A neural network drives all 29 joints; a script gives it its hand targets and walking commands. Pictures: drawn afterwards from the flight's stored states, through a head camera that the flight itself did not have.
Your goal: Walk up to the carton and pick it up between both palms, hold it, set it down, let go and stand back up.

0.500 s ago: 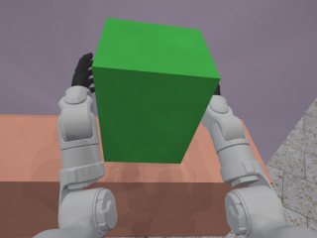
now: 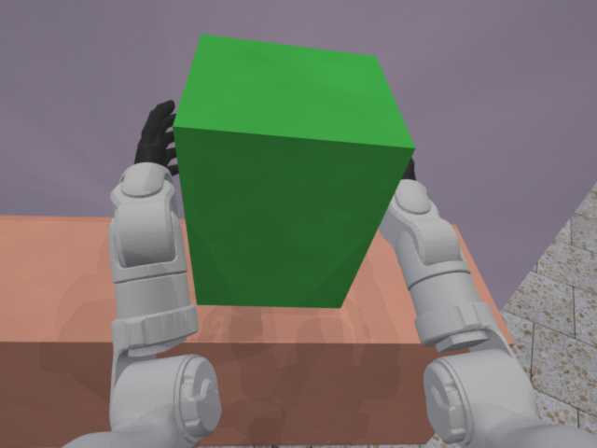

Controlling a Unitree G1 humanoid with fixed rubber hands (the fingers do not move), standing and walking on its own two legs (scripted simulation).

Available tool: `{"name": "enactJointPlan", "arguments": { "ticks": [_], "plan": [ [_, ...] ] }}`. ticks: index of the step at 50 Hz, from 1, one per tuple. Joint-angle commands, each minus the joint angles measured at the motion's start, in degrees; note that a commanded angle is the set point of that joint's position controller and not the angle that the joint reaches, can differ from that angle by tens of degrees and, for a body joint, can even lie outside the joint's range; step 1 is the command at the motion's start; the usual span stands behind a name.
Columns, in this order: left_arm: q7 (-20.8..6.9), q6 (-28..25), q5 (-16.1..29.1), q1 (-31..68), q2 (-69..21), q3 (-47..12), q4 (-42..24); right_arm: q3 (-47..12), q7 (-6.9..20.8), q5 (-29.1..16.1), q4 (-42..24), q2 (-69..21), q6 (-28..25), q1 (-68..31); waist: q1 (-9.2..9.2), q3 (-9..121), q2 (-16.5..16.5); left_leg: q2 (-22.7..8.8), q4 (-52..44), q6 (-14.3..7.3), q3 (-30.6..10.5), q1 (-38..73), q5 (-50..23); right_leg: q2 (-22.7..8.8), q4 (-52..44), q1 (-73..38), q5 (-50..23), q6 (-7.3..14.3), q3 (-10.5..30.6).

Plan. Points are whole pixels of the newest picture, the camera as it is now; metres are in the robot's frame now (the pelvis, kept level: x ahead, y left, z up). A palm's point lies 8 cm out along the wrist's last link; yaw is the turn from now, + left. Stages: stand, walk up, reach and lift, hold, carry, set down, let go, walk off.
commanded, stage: hold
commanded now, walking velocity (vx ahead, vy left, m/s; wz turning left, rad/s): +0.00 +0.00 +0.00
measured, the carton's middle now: (280, 189) +0.37 +0.01 +0.19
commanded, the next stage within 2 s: none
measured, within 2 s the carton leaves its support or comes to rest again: neither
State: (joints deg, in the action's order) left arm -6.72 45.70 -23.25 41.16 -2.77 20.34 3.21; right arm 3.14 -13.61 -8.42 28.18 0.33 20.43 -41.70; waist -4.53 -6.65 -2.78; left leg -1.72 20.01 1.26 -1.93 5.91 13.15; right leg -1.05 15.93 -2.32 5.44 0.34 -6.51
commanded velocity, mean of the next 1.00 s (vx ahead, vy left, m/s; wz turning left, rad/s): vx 0.00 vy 0.00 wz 0.00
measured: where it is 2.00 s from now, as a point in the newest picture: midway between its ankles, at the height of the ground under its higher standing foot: outside the picture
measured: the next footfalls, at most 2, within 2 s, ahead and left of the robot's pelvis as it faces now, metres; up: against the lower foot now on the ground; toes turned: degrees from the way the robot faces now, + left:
none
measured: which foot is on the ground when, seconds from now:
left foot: down 0.00-1.00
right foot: down 0.00-1.00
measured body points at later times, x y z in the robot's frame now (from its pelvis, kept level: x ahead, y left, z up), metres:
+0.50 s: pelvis +0.00 +0.00 +0.00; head -0.03 +0.02 +0.45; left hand +0.39 +0.16 +0.23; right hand +0.39 -0.14 +0.20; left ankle +0.00 +0.13 -0.75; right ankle +0.06 -0.12 -0.75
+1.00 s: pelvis +0.00 +0.00 +0.00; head -0.04 +0.02 +0.45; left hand +0.38 +0.16 +0.23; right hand +0.38 -0.14 +0.20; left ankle +0.00 +0.13 -0.75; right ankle +0.06 -0.12 -0.75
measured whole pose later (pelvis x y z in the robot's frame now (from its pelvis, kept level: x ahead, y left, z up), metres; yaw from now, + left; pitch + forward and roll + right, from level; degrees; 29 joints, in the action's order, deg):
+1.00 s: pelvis +0.00 +0.00 +0.00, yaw +0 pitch -13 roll -1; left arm -7.0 46.6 -23.4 41.4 -2.5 20.0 2.8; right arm 2.7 -14.2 -8.9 27.4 0.4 20.7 -41.2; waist -4.6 -7.2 -2.8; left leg -1.8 20.1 1.3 -1.9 6.0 13.4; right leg -1.0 15.9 -2.5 5.6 0.3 -6.5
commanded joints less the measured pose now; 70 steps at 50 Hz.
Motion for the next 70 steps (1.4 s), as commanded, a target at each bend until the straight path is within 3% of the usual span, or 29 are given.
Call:
{"name": "enactJointPlan", "arguments": {
  "ticks": [1, 12, 13, 15, 21, 32, 49, 70],
  "plan": [
    [-6.7, -1.7, 9.3, 31.8, -26.7, -24.3, -0.7, -20.4, 7.5, -5.0, -17.9, -29.1, -4.6, -45.5, -0.60, 22.7, 4.2, 4.6, -4.7, -0.1, 5.7, -13.2, -15.2, 4.3, 1.2, -19.0, -4.7, -1.6, -0.5],
    [-6.7, -1.7, 9.3, 31.8, -26.6, -24.3, -0.7, -20.3, 7.5, -4.9, -17.9, -29.1, -4.6, -45.4, -0.61, 22.7, 4.2, 4.6, -4.7, -0.1, 5.7, -13.2, -15.2, 4.3, 1.2, -19.0, -4.7, -1.6, -0.5],
    [-7.1, -1.6, 7.5, 34.0, -24.5, -21.7, 3.6, -18.0, 7.1, -3.1, -11.9, -28.4, -3.3, -44.2, -0.61, 17.1, 3.7, 4.7, -6.5, -0.6, 5.8, -16.0, -9.2, 4.0, 0.2, -17.3, 0.2, -1.7, -0.4],
    [-7.3, -1.7, 7.9, 34.7, -25.8, -21.8, 2.1, -17.8, 7.5, -2.9, -13.5, -30.0, -3.9, -45.0, -0.01, 18.6, 4.0, 4.4, -7.9, -1.1, 6.1, -18.2, -6.4, 3.9, 0.9, -18.7, 1.3, -1.6, -0.4],
    [-6.7, -2.6, 10.0, 34.8, -27.5, -24.9, 0.3, -20.7, 6.5, -5.0, -17.6, -30.8, -4.4, -47.2, -1.00, 25.8, 4.4, 5.0, -3.6, 0.3, 5.3, -12.1, -16.6, 4.5, 1.5, -19.4, -7.3, -2.1, -0.6],
    [-6.9, -1.7, 9.3, 31.8, -26.6, -25.0, -2.7, -22.3, 5.9, -6.4, -18.9, -29.5, -3.6, -43.9, -0.90, 23.8, 4.3, 4.9, -3.5, 0.8, 5.0, -11.4, -19.1, 4.7, 1.6, -19.7, -9.2, -2.1, -0.6],
    [-6.9, -1.5, 9.2, 32.6, -27.0, -25.2, -1.7, -20.6, 6.6, -5.2, -17.7, -29.2, -3.4, -44.2, -0.90, 22.1, 4.7, 4.4, -4.8, 0.5, 5.4, -13.1, -15.5, 4.7, 1.4, -18.9, -5.0, -1.6, -0.6],
    [-7.1, -1.9, 9.1, 34.1, -26.4, -23.6, 0.0, -20.6, 6.3, -5.1, -17.0, -30.3, -3.7, -45.9, -0.55, 23.5, 3.8, 5.0, -4.8, -0.3, 5.6, -13.7, -13.7, 4.2, 1.4, -19.6, -5.8, -2.1, -0.5]
  ]
}}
